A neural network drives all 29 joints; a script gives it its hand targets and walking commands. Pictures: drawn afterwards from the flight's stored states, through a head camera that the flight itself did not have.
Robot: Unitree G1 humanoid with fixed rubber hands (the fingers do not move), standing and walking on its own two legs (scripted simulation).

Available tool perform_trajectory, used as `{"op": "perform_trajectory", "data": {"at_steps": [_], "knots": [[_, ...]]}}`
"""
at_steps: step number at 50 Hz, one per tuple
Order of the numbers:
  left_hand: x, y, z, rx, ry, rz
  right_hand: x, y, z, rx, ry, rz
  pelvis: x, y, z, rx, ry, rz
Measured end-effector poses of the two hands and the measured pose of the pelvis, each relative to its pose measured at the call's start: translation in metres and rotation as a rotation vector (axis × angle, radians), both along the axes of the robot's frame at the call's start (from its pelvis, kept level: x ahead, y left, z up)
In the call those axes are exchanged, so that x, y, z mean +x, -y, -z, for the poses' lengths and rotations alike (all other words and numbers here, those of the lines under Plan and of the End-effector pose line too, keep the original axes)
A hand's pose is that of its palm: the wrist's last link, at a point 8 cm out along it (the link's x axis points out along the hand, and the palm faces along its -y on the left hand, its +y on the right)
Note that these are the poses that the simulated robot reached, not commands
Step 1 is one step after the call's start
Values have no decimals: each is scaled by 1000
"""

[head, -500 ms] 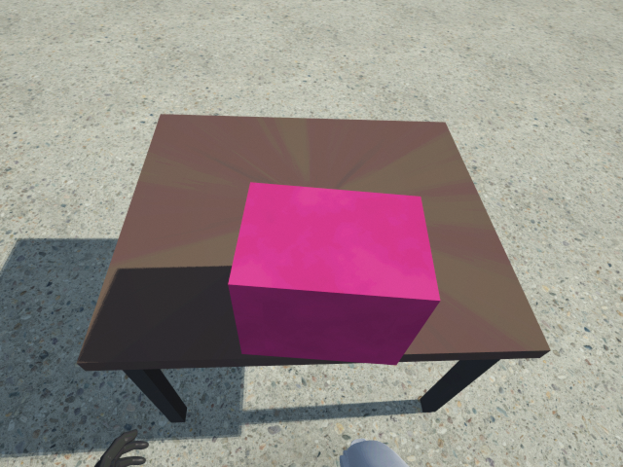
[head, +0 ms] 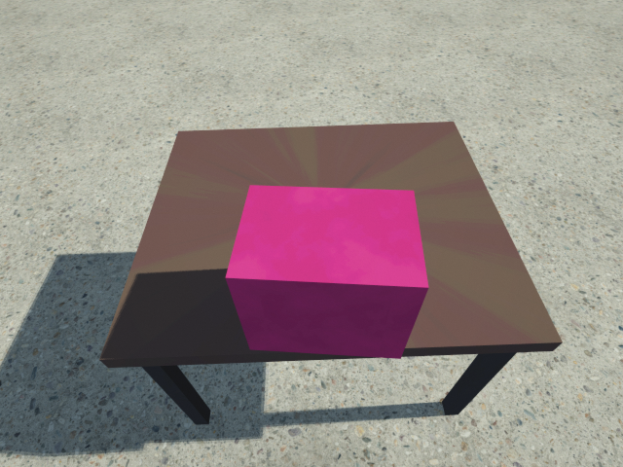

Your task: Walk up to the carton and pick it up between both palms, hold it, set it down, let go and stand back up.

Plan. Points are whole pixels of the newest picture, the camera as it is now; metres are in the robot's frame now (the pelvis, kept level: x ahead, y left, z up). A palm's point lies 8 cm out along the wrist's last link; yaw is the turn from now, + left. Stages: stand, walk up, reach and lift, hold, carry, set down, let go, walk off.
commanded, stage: walk up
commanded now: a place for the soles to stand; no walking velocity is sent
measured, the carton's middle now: (327, 274) +0.46 +0.02 -0.08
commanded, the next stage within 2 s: stand in 1.34 s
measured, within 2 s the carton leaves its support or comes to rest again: neither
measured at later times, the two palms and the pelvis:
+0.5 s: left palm out of the picture +0.13 +0.23 -0.11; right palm out of the picture +0.12 -0.29 -0.13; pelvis +0.06 -0.03 -0.01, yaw +5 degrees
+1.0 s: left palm out of the picture +0.11 +0.23 -0.11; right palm out of the picture +0.17 -0.28 -0.11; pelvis +0.06 -0.04 +0.00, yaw +8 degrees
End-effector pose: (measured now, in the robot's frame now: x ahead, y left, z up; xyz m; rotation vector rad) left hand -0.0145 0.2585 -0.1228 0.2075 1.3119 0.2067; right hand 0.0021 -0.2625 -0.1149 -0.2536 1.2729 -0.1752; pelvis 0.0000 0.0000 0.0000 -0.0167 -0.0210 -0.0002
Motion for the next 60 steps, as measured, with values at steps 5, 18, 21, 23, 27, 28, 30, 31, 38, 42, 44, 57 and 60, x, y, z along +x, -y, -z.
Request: {"op": "perform_trajectory", "data": {"at_steps": [5,18,21,23,27,28,30,31,38,42,44,57,60], "knots": [[22,-9,18,-28,0,27,44,-10,-7,-47,102,-36,14,-8,7,37,7,-2],[120,10,-2,-18,177,71,75,11,-9,-28,84,-25,48,13,1,24,17,-53],[130,21,-1,16,191,65,92,25,10,3,83,-36,57,24,11,28,16,-57],[135,28,-5,30,196,60,106,30,16,21,92,-50,60,30,12,11,13,-67],[148,33,-15,44,228,45,130,32,18,35,115,-102,63,37,10,29,4,-86],[151,34,-16,46,237,50,136,32,17,37,124,-112,63,38,10,27,-1,-88],[158,33,-17,45,251,58,145,33,16,36,142,-128,63,39,10,25,-7,-92],[160,33,-18,42,257,58,149,33,15,36,149,-136,62,40,9,31,-8,-95],[166,34,-18,16,312,39,167,34,-3,15,204,-166,64,42,5,25,-2,-108],[160,33,-16,3,318,27,171,33,-10,8,227,-176,62,41,4,20,2,-115],[153,32,-14,1,308,20,171,31,-12,10,228,-180,61,40,4,18,2,-118],[98,19,-11,27,179,-41,158,14,-1,51,160,-211,59,34,1,12,-7,-147],[92,19,-11,30,171,-53,159,12,0,55,156,-215,62,34,1,12,-7,-153]]}}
